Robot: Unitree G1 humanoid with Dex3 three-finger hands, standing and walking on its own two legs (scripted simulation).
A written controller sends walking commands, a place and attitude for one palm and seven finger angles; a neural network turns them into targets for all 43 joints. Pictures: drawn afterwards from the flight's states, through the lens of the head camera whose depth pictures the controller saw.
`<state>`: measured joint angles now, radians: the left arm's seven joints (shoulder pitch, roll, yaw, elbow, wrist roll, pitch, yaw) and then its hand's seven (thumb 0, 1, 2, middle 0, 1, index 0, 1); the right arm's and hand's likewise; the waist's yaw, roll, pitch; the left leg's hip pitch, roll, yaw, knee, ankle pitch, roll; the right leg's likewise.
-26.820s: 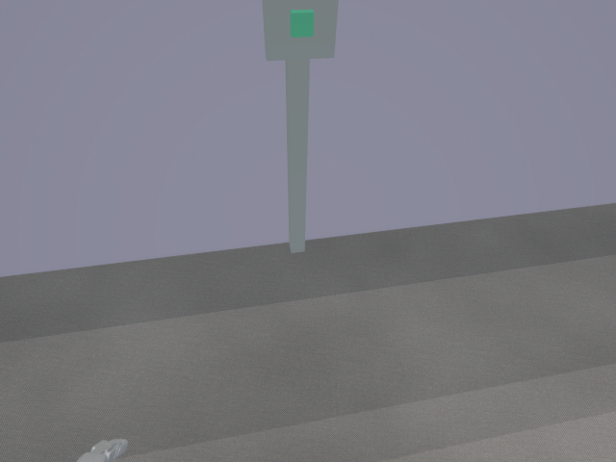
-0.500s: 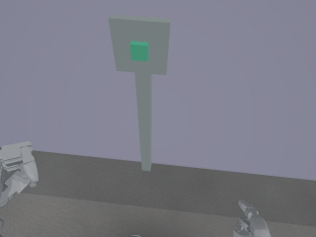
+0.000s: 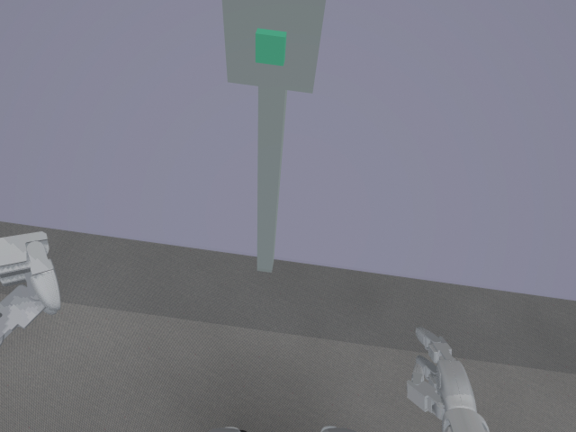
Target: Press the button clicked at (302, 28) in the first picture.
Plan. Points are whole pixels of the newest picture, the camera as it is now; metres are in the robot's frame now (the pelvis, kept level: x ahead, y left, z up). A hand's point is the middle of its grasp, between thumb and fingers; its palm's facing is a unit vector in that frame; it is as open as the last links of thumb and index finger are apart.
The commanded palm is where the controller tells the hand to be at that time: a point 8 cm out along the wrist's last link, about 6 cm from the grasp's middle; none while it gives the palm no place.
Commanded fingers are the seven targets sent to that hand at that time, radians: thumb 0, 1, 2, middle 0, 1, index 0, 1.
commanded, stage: stop stepping back and stand still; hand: left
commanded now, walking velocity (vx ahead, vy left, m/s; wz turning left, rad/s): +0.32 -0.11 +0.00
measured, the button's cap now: (271, 46) +0.73 +0.09 +0.16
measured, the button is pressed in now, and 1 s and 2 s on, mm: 0 0 0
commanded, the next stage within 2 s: let the arm hang, fingers relaxed in 0.70 s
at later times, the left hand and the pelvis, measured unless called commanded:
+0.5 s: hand (5, 412) +0.11 +0.23 +0.17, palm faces +0.38 -0.82 -0.42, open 3.1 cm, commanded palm +0.05 +0.27 +0.18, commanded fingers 0.00 0.90 0.90 -1.30 -1.50 -1.30 -1.50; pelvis -0.08 -0.01 +0.00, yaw +0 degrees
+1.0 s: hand out of the picture +0.05 +0.23 -0.11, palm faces +0.06 -0.94 -0.33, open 3.1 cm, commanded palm none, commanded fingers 0.00 0.90 0.90 -0.90 -1.06 -0.90 -1.06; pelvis -0.09 +0.01 -0.01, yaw +3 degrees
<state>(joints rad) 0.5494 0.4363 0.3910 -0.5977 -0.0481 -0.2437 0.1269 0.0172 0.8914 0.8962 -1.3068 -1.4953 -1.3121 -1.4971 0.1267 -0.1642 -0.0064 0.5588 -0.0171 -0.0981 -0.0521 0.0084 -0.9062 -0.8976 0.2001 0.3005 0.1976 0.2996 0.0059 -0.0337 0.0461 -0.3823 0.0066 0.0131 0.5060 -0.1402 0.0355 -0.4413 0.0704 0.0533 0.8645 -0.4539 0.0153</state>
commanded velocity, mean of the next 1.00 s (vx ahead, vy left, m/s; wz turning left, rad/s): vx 0.12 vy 0.01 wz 0.00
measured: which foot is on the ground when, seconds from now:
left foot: down 0.00-0.16, up 0.18-0.38, down 0.40-1.00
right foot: up 0.00-0.12, down 0.14-1.00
